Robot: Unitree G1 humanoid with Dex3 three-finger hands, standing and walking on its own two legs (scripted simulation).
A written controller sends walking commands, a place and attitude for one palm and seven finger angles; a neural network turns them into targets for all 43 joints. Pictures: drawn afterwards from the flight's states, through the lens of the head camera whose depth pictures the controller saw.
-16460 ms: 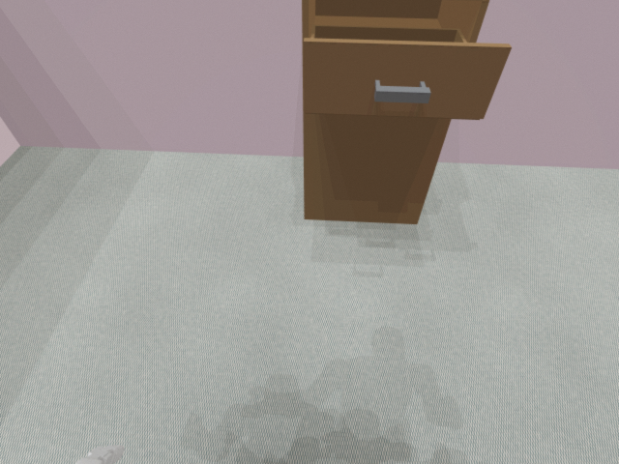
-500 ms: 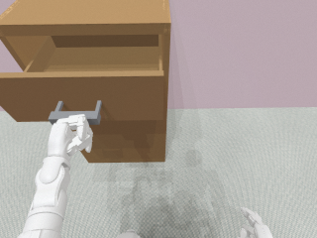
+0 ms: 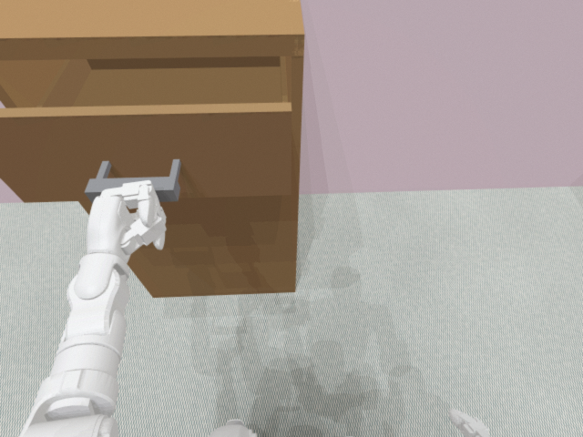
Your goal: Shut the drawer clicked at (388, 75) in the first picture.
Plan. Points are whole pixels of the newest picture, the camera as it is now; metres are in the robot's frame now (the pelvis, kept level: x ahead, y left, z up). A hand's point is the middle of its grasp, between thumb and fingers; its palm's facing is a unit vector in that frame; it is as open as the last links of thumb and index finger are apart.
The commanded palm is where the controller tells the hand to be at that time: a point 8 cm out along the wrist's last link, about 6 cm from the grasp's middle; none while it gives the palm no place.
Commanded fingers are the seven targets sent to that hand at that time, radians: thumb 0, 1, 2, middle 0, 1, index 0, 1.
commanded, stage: push the drawer shut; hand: left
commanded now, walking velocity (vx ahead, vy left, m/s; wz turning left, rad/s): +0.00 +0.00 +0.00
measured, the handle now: (137, 178) +0.47 +0.24 +0.07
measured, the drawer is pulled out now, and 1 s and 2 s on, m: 0.13 0.01 0.00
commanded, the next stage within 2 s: pull the fist back off the drawer in 1.26 s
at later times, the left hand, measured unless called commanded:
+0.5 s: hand (166, 184) +0.45 +0.19 +0.08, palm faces +0.05 -1.00 -0.02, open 3.2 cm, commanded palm +0.43 +0.25 +0.07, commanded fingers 0.00 0.90 0.90 -1.40 -1.60 -1.40 -1.60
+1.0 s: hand (171, 157) +0.51 +0.19 +0.08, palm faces +0.05 -1.00 -0.02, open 3.1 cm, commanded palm +0.49 +0.24 +0.07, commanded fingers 0.00 0.90 0.90 -1.40 -1.60 -1.40 -1.60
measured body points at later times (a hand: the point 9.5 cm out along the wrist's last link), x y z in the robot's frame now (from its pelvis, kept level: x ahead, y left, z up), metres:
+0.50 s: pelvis +0.00 +0.00 -0.01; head +0.08 +0.00 +0.43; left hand +0.45 +0.24 +0.08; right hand +0.03 -0.27 -0.13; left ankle +0.04 +0.12 -0.70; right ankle -0.02 -0.11 -0.70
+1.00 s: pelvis +0.00 +0.01 -0.02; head +0.11 +0.02 +0.42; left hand +0.50 +0.25 +0.08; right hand +0.00 -0.26 -0.13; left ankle +0.04 +0.12 -0.70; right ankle -0.02 -0.11 -0.70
